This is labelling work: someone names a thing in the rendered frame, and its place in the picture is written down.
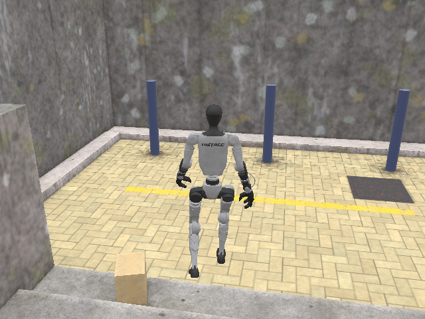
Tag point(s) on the robot right hand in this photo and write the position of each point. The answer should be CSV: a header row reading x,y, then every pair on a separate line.
x,y
249,199

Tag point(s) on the robot left hand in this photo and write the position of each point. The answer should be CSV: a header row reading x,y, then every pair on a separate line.
x,y
178,181

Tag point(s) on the left robot upper arm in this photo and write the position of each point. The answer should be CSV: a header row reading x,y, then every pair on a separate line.
x,y
189,149

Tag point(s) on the robot right foot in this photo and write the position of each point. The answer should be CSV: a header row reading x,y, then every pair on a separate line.
x,y
220,258

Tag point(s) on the right robot upper arm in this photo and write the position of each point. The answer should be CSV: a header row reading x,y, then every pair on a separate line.
x,y
237,152

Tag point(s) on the robot left forearm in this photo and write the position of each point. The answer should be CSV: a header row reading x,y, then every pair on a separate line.
x,y
182,171

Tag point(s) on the left robot shin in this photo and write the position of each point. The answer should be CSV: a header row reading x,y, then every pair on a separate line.
x,y
193,246

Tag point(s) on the robot right forearm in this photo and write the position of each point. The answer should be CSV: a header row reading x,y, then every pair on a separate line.
x,y
245,179

